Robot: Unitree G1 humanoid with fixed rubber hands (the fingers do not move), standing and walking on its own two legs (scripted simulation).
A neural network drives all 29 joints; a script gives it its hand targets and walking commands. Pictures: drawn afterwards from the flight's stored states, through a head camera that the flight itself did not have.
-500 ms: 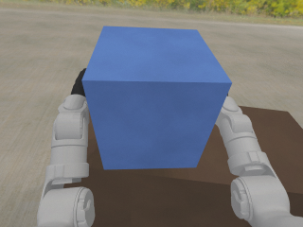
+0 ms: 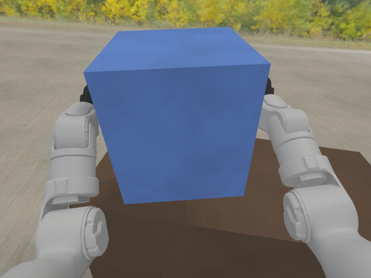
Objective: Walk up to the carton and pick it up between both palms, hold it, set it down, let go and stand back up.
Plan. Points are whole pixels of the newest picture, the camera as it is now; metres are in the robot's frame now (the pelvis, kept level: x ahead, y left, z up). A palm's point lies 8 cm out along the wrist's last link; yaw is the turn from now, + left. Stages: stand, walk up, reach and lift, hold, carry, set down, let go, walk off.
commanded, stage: reach and lift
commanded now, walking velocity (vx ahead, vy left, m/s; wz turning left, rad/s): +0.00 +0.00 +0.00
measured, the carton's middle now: (179, 111) +0.41 +0.01 +0.24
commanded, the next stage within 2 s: hold in 0.58 s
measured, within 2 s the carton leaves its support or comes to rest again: neither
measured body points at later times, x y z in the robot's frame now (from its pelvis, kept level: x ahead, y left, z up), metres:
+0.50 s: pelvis +0.00 +0.00 +0.00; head -0.10 +0.01 +0.44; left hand +0.38 +0.16 +0.29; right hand +0.38 -0.19 +0.31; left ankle +0.01 +0.15 -0.75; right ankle -0.01 -0.14 -0.75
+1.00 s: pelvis +0.00 +0.00 +0.00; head -0.10 +0.02 +0.44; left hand +0.39 +0.16 +0.31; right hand +0.37 -0.20 +0.34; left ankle +0.01 +0.15 -0.75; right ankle -0.01 -0.14 -0.75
